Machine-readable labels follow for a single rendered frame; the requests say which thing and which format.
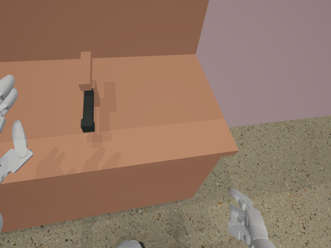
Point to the counter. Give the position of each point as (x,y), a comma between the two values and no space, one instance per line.
(159,130)

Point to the right robot hand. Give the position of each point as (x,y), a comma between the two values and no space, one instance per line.
(250,225)

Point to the tap lever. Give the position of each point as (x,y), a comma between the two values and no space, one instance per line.
(87,123)

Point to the left robot hand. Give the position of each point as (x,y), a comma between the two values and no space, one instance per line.
(15,158)

